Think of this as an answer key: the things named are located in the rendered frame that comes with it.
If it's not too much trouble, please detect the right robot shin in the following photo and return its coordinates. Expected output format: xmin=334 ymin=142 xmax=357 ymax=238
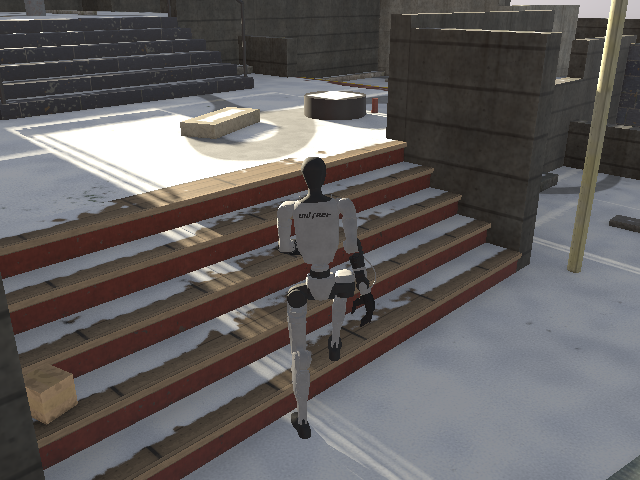
xmin=331 ymin=296 xmax=347 ymax=348

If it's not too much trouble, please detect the left robot hand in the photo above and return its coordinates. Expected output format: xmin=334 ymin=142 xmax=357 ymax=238
xmin=289 ymin=239 xmax=302 ymax=256

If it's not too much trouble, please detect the robot right forearm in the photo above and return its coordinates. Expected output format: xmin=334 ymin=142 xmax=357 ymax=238
xmin=349 ymin=238 xmax=371 ymax=295

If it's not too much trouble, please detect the robot left forearm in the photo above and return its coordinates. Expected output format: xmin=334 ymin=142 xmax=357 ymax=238
xmin=278 ymin=241 xmax=297 ymax=254

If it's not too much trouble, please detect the robot left upper arm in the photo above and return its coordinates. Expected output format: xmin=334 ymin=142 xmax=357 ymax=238
xmin=277 ymin=201 xmax=295 ymax=252

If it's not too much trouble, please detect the robot head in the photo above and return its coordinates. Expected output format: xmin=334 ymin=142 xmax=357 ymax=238
xmin=298 ymin=157 xmax=332 ymax=203

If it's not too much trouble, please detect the right robot hand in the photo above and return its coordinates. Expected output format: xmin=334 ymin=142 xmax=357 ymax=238
xmin=351 ymin=292 xmax=375 ymax=327

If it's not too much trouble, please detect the robot right upper arm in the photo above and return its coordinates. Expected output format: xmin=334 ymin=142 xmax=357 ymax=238
xmin=336 ymin=198 xmax=359 ymax=254

